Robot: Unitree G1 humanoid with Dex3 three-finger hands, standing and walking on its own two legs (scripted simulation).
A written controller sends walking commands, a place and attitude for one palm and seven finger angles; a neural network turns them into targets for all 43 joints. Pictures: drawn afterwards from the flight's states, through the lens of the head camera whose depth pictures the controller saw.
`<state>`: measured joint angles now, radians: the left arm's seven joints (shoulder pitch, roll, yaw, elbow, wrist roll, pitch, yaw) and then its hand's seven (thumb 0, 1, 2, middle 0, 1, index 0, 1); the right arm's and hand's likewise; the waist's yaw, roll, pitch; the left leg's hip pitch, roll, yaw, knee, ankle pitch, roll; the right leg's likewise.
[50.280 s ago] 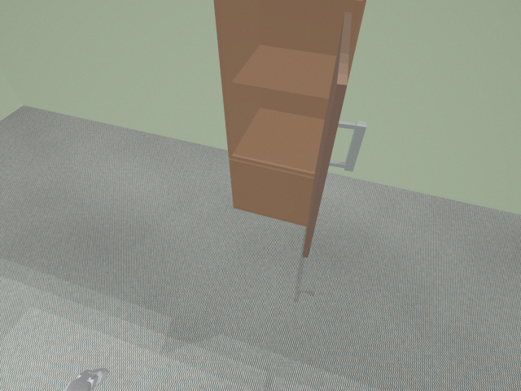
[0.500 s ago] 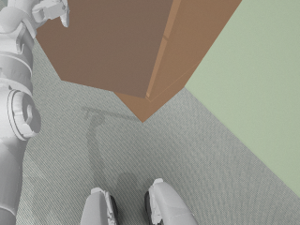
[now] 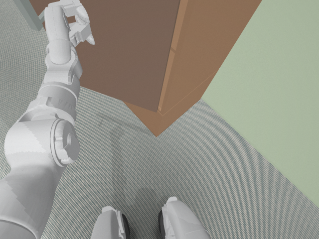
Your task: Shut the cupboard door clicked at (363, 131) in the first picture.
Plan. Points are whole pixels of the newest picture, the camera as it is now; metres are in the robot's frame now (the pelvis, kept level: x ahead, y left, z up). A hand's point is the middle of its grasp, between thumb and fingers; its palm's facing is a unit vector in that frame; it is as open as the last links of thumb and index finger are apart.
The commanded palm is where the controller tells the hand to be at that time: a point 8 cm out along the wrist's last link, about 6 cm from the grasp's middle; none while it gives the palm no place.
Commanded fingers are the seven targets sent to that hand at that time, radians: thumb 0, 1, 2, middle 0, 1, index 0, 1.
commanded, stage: pull the fist back off the door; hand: left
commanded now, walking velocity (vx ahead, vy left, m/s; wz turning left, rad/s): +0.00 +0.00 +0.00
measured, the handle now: out of the picture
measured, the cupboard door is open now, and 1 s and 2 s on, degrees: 28 28 28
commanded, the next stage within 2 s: draw the hand back to the body in 0.52 s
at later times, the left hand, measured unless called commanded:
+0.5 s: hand (80, 60) +0.49 +0.08 +0.11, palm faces +0.04 -1.00 -0.02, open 3.1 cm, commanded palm +0.47 +0.13 +0.10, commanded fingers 0.00 0.90 0.90 -1.30 -1.50 -1.30 -1.50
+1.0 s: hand (30, 85) +0.42 +0.15 +0.14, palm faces +0.09 -1.00 +0.00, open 3.1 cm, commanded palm +0.38 +0.19 +0.15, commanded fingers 0.00 0.90 0.90 -1.30 -1.50 -1.30 -1.50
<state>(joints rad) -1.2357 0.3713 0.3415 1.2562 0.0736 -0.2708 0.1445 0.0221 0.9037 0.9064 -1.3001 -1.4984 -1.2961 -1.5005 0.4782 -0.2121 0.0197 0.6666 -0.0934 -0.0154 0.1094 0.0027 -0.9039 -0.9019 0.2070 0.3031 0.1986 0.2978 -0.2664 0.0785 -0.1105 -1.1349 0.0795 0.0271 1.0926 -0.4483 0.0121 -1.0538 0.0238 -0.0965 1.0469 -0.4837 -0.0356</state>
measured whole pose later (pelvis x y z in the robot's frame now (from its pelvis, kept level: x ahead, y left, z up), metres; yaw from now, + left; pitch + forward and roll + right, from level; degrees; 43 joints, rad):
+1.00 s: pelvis +0.01 +0.00 +0.05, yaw -1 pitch +11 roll -1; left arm -0.47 0.21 0.21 0.72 -0.16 -0.33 -0.01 0.02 0.90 0.90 -1.30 -1.50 -1.30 -1.50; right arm 0.43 -0.24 -0.01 0.65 0.03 0.03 0.01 0.01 -0.90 -0.90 0.21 0.30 0.20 0.30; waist -0.08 0.05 -0.11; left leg -0.62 0.05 0.06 0.80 -0.37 0.01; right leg -0.57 0.02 -0.04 0.78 -0.40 -0.02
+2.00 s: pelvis +0.02 +0.01 +0.09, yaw +2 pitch -4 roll +0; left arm 0.47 0.33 0.35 -0.34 -0.08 -0.07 0.11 0.02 0.90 0.90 -0.27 -0.37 -0.27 -0.37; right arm 0.21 -0.25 0.00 0.64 0.02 -0.06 -0.08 0.01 -0.90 -0.90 0.20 0.30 0.20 0.30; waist 0.07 0.09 0.01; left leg -0.11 0.00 0.04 0.41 -0.22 0.02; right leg -0.05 -0.01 -0.06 0.38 -0.26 -0.01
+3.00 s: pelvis -0.06 +0.04 +0.08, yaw +2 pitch +0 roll -1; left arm 0.53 0.41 0.42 -0.45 -0.04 -0.18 0.13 0.02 0.89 0.90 -0.22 -0.30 -0.21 -0.30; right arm 0.22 -0.22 0.00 0.54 0.01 -0.01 -0.10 0.01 -0.90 -0.90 0.21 0.30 0.20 0.30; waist -0.01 0.02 0.01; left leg -0.39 -0.02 0.05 0.56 -0.17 0.07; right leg -0.31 -0.01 0.00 0.57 -0.24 0.03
